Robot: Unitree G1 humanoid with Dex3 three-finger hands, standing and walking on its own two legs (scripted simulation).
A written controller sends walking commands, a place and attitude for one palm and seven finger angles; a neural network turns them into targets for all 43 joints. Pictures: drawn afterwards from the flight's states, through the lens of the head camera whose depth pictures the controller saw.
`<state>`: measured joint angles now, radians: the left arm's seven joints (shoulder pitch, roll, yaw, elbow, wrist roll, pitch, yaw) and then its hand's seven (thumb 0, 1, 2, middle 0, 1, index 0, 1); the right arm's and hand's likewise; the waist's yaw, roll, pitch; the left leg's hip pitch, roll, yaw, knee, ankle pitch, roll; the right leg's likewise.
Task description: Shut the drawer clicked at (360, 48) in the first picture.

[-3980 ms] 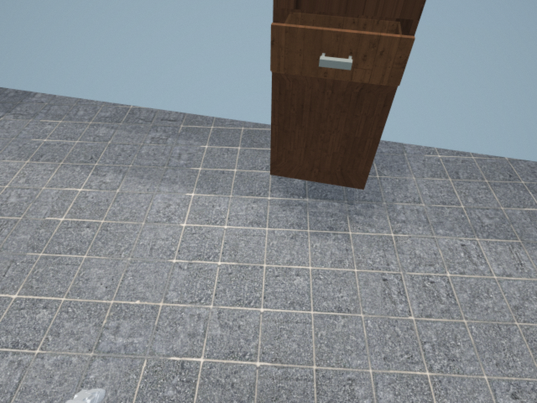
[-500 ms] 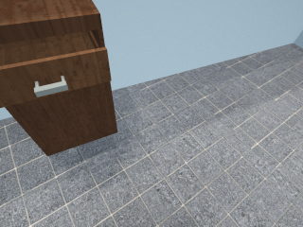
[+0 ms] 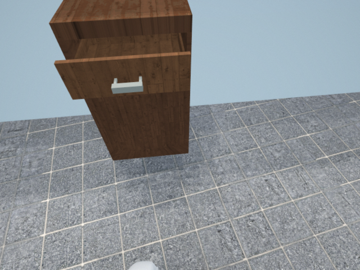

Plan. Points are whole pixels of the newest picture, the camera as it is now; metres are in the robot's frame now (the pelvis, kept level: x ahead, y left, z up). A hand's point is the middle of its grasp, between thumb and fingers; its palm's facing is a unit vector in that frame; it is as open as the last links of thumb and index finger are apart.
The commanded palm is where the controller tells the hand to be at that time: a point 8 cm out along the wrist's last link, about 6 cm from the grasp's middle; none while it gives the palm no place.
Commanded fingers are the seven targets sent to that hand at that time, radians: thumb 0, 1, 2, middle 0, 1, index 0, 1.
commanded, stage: turn to face it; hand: left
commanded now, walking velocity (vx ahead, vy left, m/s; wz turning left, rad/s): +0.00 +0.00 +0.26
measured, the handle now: (127, 83) +0.70 +0.24 -0.02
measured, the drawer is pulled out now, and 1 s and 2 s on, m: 0.15 0.15 0.15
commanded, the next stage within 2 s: take the last steps up to it in 0.12 s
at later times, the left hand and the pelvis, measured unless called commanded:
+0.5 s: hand out of the picture +0.01 +0.25 -0.17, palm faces +0.10 -0.98 -0.19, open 7.4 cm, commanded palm none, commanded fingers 0.00 0.90 0.90 -0.20 -0.30 -0.20 -0.30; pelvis +0.00 +0.06 +0.01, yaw +5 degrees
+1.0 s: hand out of the picture +0.13 +0.16 -0.16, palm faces +0.15 -0.96 -0.23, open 7.2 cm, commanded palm none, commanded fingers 0.00 0.90 0.90 -0.20 -0.30 -0.20 -0.30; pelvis +0.13 -0.03 +0.01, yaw +6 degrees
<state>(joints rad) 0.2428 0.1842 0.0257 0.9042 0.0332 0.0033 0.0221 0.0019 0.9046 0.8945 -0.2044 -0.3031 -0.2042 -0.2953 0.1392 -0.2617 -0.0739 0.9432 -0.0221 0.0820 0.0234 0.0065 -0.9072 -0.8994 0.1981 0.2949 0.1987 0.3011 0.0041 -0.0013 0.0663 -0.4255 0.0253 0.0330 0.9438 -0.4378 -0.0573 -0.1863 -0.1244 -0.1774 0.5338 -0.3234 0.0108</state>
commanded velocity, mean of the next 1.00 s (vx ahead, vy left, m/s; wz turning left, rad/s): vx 0.24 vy -0.06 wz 0.06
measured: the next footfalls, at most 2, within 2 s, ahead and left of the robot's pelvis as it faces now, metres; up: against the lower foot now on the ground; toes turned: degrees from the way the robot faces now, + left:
left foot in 0.12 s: +0.03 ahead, +0.13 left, +0.00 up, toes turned +7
right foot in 0.78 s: +0.15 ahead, -0.11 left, +0.00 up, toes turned -1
